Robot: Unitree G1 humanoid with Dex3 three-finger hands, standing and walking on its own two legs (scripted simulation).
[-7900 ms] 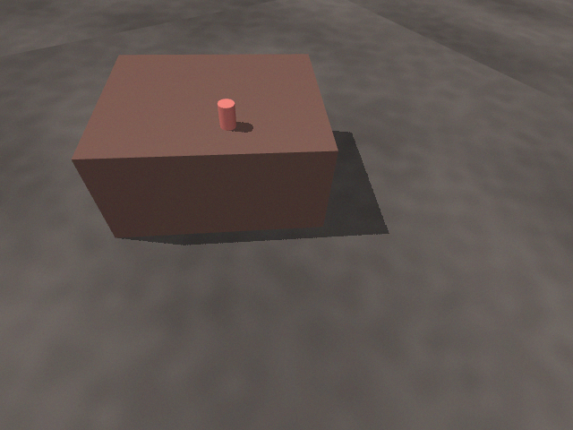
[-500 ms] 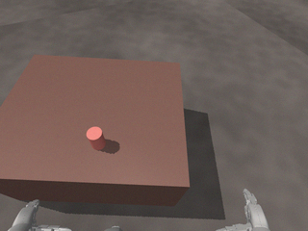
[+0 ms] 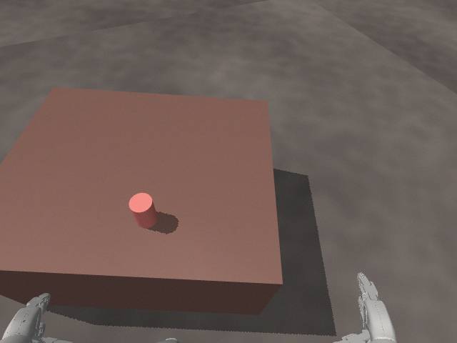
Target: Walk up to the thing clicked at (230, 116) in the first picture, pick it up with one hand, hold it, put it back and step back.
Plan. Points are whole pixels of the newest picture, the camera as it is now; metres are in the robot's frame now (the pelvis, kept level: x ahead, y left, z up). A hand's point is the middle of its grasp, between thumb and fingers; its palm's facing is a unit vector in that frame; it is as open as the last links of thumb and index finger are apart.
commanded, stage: go down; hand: left
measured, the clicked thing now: (144, 210) +0.49 +0.22 -0.25
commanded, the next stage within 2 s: approach in 1.92 s
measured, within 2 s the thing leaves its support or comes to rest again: neither
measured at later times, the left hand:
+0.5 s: hand (45, 325) +0.17 +0.30 -0.08, palm faces +0.14 -0.94 -0.30, open 17.5 cm
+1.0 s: hand (19, 245) +0.29 +0.36 -0.01, palm faces +0.20 -0.97 -0.17, open 17.6 cm
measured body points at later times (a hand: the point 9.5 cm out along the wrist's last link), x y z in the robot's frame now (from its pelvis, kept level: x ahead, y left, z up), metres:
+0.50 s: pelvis -0.01 +0.00 -0.01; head +0.01 +0.01 +0.44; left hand +0.16 +0.35 -0.05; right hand +0.15 -0.25 -0.05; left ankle +0.02 +0.13 -0.72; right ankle -0.04 -0.13 -0.72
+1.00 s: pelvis -0.02 +0.00 -0.02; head +0.03 +0.02 +0.43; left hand +0.27 +0.41 +0.00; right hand +0.13 -0.27 -0.07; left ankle +0.02 +0.13 -0.72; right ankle -0.04 -0.13 -0.72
